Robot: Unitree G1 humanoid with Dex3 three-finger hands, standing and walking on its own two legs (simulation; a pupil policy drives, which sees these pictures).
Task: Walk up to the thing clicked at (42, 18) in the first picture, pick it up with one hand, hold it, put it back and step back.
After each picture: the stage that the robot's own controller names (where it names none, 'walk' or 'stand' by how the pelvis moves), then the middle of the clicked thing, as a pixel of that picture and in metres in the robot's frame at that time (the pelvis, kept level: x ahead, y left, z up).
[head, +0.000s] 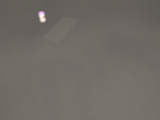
stand; (42, 16) +1.97 +0.61 -0.72
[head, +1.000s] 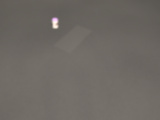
walk; (55, 23) +1.87 +0.32 -0.70
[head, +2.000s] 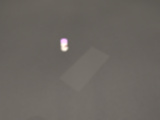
walk; (64, 44) +1.29 +0.21 -0.71
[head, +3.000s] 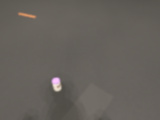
walk; (56, 84) +0.82 +0.25 -0.71
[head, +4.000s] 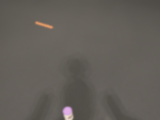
walk; (68, 114) +0.54 +0.19 -0.71
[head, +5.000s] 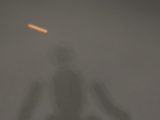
stand; out of the picture +0.41 +0.14 -0.71
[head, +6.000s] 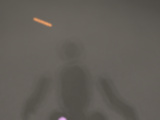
stand; out of the picture +0.43 +0.15 -0.71
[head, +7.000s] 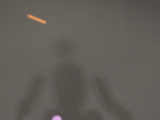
stand; out of the picture +0.43 +0.16 -0.71
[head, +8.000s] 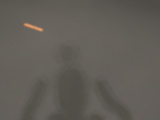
stand; out of the picture +0.42 +0.20 -0.72
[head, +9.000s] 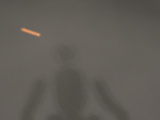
stand; out of the picture +0.38 +0.20 -0.73
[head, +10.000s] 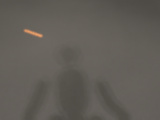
stand; out of the picture +0.38 +0.20 -0.73
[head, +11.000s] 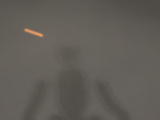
stand; out of the picture +0.38 +0.19 -0.73
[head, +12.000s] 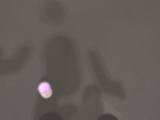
go down; (45, 90) +0.43 +0.19 -0.53
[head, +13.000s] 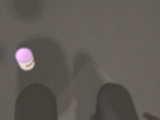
go down; (25, 59) +0.46 +0.23 -0.31
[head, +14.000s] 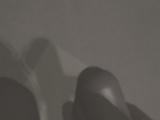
close in; out of the picture +0.44 +0.28 -0.23
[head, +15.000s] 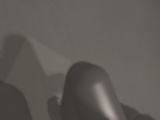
close; out of the picture +0.44 +0.29 -0.22
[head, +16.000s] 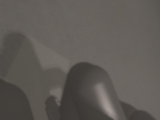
close; out of the picture +0.41 +0.27 -0.23
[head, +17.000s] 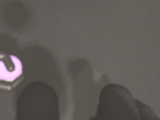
lift; (9, 72) +0.34 +0.25 -0.08
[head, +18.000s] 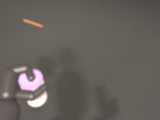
hold; (34, 88) +0.33 +0.17 +0.05
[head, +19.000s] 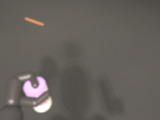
hold; (38, 95) +0.32 +0.17 +0.00
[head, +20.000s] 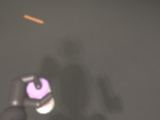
hold; (41, 96) +0.32 +0.16 -0.01
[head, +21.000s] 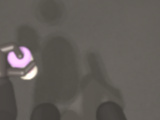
crouch; (24, 64) +0.42 +0.20 -0.08
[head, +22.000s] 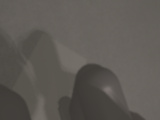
lower; out of the picture +0.43 +0.29 -0.22
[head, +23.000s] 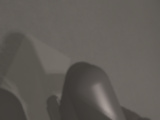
lower; out of the picture +0.43 +0.30 -0.23
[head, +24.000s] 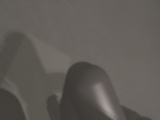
lower; out of the picture +0.43 +0.30 -0.23
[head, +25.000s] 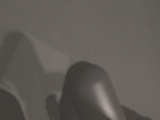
lower; out of the picture +0.43 +0.30 -0.23
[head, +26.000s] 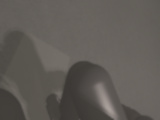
loosen; out of the picture +0.43 +0.30 -0.23
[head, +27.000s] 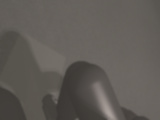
withdraw; out of the picture +0.43 +0.29 -0.24
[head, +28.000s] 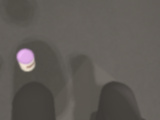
walk; (26, 60) +0.46 +0.23 -0.31
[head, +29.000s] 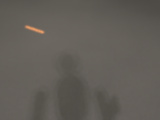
stand; out of the picture +0.39 +0.16 -0.65
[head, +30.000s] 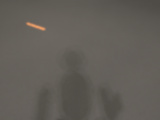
stand; out of the picture +0.41 +0.18 -0.67
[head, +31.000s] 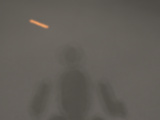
stand; out of the picture +0.40 +0.17 -0.68
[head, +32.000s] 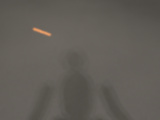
walk; out of the picture +0.41 +0.17 -0.72
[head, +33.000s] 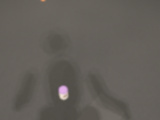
walk; (63, 92) +0.57 +0.14 -0.70
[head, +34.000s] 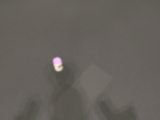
walk; (57, 64) +0.86 +0.26 -0.69
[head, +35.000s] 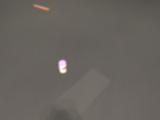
stand; (62, 66) +1.06 +0.22 -0.71
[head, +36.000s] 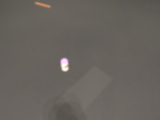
stand; (64, 64) +1.06 +0.20 -0.73
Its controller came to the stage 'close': yes
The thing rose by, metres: 0.71
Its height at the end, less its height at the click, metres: +0.00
